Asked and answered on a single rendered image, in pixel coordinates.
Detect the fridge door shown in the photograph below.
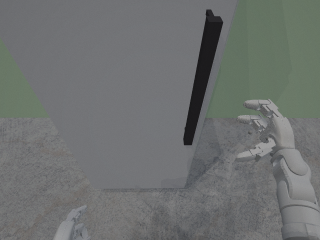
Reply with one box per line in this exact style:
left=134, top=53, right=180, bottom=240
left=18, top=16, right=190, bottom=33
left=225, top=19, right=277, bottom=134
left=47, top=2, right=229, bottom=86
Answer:
left=0, top=0, right=238, bottom=189

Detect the robot right hand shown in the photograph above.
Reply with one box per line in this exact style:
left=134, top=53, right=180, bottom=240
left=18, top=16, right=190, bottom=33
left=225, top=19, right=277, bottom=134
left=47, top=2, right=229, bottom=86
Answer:
left=235, top=99, right=295, bottom=162

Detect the robot left hand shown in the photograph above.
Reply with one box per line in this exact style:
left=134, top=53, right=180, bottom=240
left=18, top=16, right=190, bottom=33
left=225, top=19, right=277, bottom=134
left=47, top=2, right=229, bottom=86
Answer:
left=53, top=205, right=91, bottom=240

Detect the handle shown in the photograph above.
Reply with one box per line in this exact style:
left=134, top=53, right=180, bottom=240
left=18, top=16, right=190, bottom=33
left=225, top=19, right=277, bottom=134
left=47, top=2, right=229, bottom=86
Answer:
left=183, top=9, right=223, bottom=146

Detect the robot right forearm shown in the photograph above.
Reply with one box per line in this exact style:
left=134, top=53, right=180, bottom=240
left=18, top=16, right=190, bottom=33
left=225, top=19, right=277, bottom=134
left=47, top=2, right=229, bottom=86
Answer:
left=270, top=148, right=320, bottom=240

